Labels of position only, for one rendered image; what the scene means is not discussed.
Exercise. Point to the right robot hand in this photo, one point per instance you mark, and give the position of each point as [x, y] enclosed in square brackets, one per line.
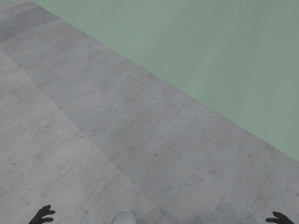
[281, 219]

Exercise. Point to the left robot thigh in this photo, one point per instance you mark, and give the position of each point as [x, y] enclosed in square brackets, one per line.
[124, 217]

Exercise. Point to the left robot hand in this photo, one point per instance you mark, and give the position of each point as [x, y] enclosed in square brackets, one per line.
[37, 219]

